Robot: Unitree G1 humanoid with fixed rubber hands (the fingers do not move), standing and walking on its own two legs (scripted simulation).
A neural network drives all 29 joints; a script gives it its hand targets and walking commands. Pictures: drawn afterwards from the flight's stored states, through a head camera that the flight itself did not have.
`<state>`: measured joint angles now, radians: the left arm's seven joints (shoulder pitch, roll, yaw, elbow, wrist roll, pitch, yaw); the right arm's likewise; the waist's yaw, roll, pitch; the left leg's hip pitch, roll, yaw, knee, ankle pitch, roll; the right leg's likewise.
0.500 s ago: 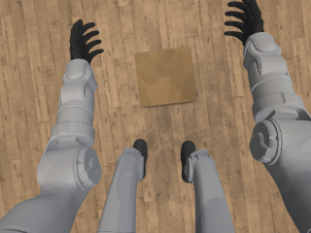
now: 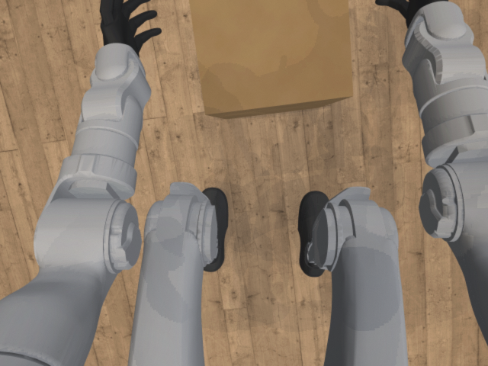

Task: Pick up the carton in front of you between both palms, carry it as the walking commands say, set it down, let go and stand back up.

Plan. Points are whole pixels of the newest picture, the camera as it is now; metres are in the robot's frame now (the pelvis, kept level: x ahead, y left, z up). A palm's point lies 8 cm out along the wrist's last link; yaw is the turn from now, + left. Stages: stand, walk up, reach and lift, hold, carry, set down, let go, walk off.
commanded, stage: reach and lift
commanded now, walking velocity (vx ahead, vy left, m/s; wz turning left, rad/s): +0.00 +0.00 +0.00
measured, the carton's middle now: (268, 53) +0.53 -0.01 -0.30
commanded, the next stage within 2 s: none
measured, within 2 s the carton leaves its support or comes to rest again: leaves its support in 1.08 s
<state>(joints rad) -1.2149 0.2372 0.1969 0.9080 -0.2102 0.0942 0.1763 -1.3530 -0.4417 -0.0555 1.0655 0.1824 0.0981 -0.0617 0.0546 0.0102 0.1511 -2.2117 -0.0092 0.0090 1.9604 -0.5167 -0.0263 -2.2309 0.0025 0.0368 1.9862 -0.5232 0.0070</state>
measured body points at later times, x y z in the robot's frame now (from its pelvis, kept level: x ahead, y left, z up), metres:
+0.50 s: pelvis +0.00 +0.00 -0.06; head +0.37 -0.03 +0.18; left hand +0.54 +0.17 -0.24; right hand +0.57 -0.19 -0.24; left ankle +0.12 +0.12 -0.39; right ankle +0.11 -0.12 -0.39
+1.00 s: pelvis -0.01 +0.00 -0.06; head +0.36 -0.03 +0.19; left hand +0.55 +0.15 -0.23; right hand +0.57 -0.16 -0.24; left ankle +0.12 +0.12 -0.39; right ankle +0.11 -0.12 -0.39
